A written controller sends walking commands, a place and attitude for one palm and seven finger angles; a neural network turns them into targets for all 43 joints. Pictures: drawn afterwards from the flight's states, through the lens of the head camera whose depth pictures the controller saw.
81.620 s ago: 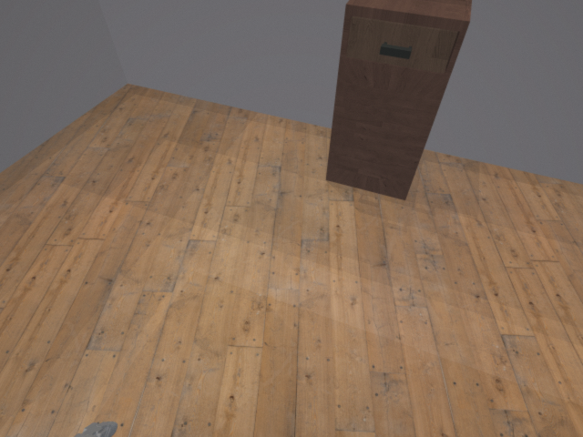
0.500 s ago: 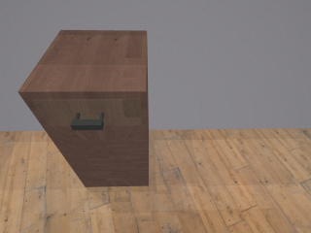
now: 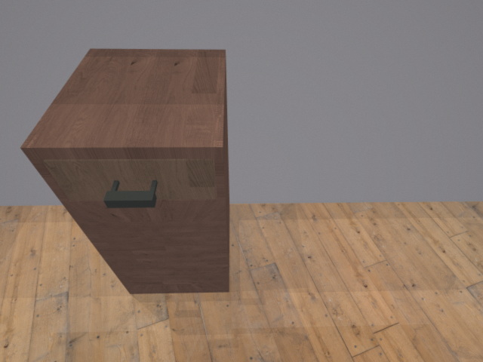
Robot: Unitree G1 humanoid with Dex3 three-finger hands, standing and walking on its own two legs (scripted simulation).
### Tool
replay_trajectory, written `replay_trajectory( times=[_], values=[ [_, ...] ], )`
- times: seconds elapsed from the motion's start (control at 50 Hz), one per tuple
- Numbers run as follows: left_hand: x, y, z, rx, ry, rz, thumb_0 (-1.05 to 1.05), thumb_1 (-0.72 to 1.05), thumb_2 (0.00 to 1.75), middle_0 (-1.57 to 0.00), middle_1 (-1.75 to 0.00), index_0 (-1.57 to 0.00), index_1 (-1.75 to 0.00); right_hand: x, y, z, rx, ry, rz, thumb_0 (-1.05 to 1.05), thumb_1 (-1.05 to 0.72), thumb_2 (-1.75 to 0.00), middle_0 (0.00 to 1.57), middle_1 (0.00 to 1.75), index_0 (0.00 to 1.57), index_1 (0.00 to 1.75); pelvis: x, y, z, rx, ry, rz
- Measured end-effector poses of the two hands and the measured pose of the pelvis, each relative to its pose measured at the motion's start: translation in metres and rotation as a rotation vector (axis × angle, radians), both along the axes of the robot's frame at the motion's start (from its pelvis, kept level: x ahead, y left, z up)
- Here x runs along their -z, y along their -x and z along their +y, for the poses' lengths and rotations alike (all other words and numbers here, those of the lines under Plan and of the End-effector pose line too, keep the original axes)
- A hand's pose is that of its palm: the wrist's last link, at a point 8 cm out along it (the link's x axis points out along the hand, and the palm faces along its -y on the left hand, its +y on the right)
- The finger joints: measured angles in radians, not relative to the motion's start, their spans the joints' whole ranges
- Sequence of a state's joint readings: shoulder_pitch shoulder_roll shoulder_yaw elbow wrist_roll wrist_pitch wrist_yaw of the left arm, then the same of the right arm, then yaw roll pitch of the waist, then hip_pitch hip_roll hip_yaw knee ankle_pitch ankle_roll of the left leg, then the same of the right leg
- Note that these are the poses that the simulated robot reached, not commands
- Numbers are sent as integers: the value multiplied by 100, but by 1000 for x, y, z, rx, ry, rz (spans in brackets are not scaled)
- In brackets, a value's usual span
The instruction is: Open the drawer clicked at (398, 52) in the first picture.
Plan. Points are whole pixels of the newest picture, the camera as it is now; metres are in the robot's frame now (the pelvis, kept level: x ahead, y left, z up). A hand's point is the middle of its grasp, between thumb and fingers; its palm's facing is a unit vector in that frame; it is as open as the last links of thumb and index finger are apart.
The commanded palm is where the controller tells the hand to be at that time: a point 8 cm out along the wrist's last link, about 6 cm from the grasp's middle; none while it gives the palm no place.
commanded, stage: look again from close up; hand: left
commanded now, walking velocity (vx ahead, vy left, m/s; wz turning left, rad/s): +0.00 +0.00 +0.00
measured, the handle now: (133, 191) +0.46 +0.28 -0.05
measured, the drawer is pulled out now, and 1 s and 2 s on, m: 0.00 0.00 0.00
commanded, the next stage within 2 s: shuffle to correct the standing spot in 0.12 s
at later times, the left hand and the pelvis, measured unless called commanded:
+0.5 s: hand out of the picture -0.03 +0.17 -0.18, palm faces +0.13 -0.96 -0.24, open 7.3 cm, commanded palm none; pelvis -0.02 -0.01 +0.00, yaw +4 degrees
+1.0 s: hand out of the picture -0.02 +0.21 -0.17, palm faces +0.06 -0.97 -0.22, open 7.3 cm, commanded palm none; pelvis -0.03 +0.02 -0.01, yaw +3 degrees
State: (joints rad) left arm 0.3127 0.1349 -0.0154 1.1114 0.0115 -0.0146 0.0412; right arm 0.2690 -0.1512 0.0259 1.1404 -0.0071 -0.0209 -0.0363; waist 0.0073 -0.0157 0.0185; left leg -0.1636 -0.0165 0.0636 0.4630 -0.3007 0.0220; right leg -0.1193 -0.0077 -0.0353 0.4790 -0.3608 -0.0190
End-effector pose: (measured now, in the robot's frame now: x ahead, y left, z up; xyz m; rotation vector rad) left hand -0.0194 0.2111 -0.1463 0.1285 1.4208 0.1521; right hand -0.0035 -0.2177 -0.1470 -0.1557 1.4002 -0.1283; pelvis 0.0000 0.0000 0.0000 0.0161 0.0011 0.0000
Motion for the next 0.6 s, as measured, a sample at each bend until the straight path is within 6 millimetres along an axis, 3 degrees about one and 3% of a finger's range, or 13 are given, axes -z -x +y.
replay_trajectory(
  times=[0.28,0.4,0.5,0.6],
  values=[
    [-3,-1,-10,-9,-17,-7,0,91,90,-20,-30,-20,-30,1,-2,-13,-4,-9,9,1,-92,-90,20,30,20,30,-1,-2,-15,-6,-4,3],
    [-3,1,-5,-50,-49,-38,0,91,90,-20,-30,-20,-30,6,-6,-20,-28,-8,17,0,-91,-90,20,30,20,30,4,8,-18,-36,-8,7],
    [-4,19,10,-91,-71,-49,0,91,90,-20,-30,-20,-30,2,-28,-22,-69,18,-13,1,-91,-90,20,30,20,30,4,20,-9,-66,-19,-6],
    [-2,36,37,-102,-73,-26,0,90,90,-20,-30,-20,-30,-8,-64,-9,-106,32,-124,1,-91,-90,20,30,20,30,4,30,9,-77,-29,-4]
  ],
)
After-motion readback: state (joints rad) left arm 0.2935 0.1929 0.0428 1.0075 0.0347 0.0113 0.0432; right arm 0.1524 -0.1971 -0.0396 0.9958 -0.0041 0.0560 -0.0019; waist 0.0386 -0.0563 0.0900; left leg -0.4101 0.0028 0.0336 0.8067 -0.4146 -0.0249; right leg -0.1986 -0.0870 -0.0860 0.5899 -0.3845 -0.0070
